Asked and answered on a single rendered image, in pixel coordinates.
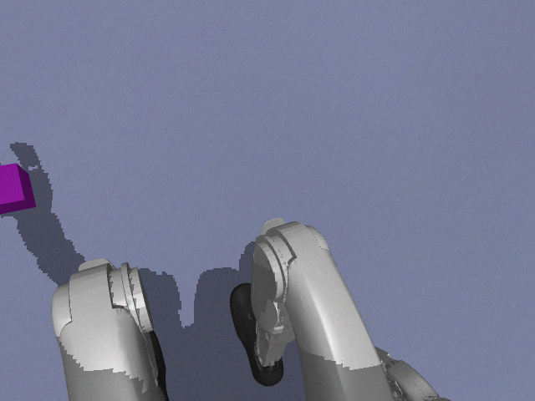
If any cube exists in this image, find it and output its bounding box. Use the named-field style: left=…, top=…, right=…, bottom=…
left=0, top=163, right=36, bottom=214

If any left robot foot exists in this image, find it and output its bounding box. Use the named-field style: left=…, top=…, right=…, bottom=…
left=150, top=330, right=169, bottom=401

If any right robot foot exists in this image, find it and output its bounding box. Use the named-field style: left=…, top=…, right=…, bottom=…
left=230, top=283, right=283, bottom=387

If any right robot hand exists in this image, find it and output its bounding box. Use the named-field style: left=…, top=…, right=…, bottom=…
left=375, top=347, right=440, bottom=401

